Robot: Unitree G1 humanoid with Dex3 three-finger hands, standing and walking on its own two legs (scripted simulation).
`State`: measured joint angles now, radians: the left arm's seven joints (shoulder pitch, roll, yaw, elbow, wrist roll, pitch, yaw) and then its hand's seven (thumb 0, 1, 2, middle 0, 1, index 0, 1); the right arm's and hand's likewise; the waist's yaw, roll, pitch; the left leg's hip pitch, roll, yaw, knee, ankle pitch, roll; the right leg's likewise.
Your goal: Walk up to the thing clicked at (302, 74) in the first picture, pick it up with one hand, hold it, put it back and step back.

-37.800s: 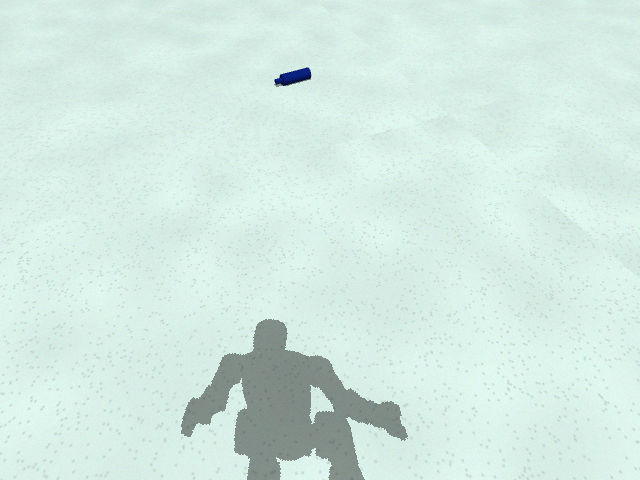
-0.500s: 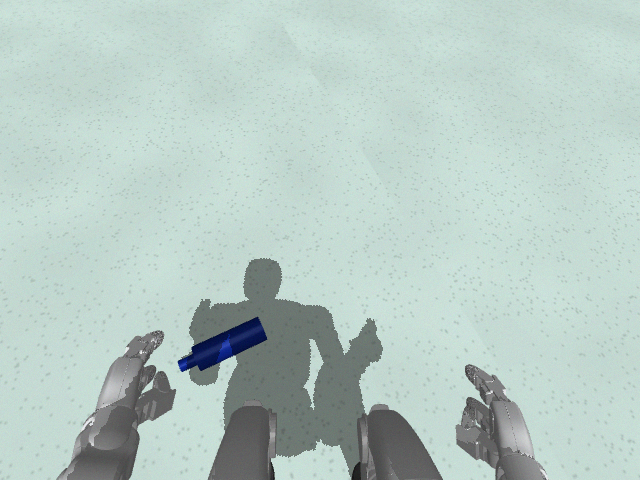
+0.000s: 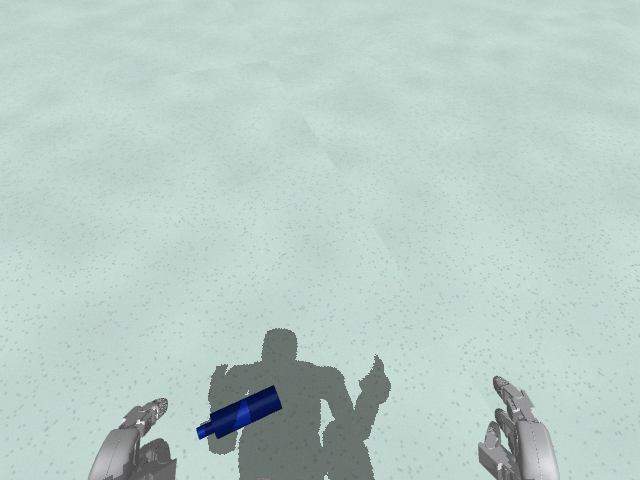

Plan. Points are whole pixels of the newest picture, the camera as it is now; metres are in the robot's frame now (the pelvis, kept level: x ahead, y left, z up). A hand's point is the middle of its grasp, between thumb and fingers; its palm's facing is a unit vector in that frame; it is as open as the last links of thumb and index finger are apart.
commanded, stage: home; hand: left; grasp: from above
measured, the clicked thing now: (239, 414) +0.42 +0.22 -0.68
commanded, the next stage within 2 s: stand in 1.84 s
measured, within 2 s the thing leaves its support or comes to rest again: neither
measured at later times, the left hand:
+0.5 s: hand (177, 466) +0.16 +0.17 -0.05, palm faces +0.05 -0.98 -0.20, open 7.4 cm
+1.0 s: hand (177, 464) +0.16 +0.18 -0.05, palm faces +0.04 -0.98 -0.20, open 7.4 cm
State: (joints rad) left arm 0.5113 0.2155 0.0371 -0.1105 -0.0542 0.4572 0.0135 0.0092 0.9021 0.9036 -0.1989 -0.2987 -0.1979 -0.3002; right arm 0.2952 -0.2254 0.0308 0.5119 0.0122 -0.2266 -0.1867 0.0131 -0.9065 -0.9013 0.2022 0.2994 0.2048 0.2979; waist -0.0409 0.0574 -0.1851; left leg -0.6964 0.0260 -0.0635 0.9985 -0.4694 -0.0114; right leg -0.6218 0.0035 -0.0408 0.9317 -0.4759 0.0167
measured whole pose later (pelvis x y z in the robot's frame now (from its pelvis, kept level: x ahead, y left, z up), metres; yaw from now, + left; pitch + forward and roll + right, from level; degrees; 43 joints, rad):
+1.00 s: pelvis +0.00 +0.00 +0.00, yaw +0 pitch +10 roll -2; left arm 0.50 0.22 0.03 -0.12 -0.05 0.46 0.01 0.01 0.90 0.90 -0.20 -0.30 -0.20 -0.30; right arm 0.30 -0.22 0.04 0.54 0.01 -0.25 -0.19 0.01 -0.90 -0.90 0.20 0.30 0.21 0.30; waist -0.03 0.05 -0.16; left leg -0.70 0.03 -0.06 1.01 -0.48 -0.02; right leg -0.63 0.01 -0.04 0.95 -0.49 0.01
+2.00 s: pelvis +0.00 +0.00 +0.00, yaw +0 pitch +6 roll -2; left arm 0.38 0.25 0.00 0.11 0.02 0.27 0.03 0.01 0.90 0.90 -0.20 -0.30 -0.20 -0.30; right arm 0.24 -0.24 0.02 0.64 -0.06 -0.17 -0.13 0.01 -0.91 -0.90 0.20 0.30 0.20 0.30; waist 0.00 0.02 -0.08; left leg -0.61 0.01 -0.04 0.97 -0.46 -0.01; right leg -0.55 -0.01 -0.02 0.93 -0.48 0.01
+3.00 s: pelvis -0.01 +0.00 +0.06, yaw +1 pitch -4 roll +0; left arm 0.17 0.30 0.03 1.14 0.03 0.00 0.02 0.00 0.90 0.90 -0.20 -0.30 -0.20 -0.30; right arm 0.15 -0.31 -0.03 1.12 -0.02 0.01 -0.01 0.01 -0.91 -0.90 0.20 0.30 0.20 0.30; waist 0.01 0.02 0.07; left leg -0.13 0.01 -0.04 0.38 -0.17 -0.01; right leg -0.08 -0.02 -0.02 0.35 -0.19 0.02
